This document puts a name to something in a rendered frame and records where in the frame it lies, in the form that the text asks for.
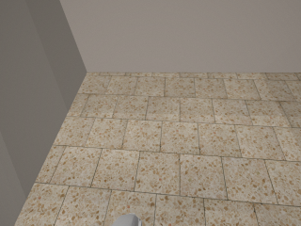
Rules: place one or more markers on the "left robot thigh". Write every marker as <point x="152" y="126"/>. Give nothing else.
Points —
<point x="127" y="220"/>

